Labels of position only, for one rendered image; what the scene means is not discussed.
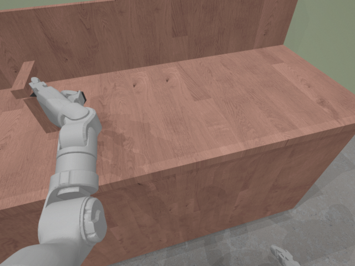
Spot robot left hand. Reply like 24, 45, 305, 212
29, 77, 85, 128

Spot left robot forearm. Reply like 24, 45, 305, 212
38, 103, 102, 243

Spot counter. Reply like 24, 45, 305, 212
0, 0, 355, 266

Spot robot left upper arm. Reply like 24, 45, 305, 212
0, 196, 107, 266

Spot robot right hand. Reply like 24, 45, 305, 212
270, 245, 300, 266

